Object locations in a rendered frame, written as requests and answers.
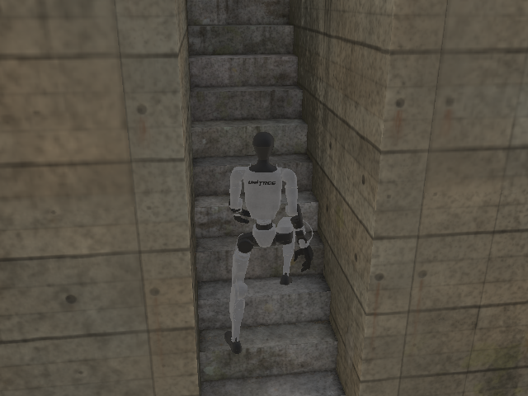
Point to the robot right hand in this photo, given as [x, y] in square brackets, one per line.
[308, 255]

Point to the robot left upper arm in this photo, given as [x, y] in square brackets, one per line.
[236, 187]

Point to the robot left forearm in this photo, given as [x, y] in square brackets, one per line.
[236, 212]

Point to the humanoid robot torso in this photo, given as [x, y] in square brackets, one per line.
[263, 200]

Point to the left robot shin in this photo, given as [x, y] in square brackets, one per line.
[236, 309]

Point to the robot left hand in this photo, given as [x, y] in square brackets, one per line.
[241, 220]

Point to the robot right forearm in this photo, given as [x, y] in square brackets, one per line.
[299, 229]

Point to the robot right upper arm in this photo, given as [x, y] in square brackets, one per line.
[291, 190]

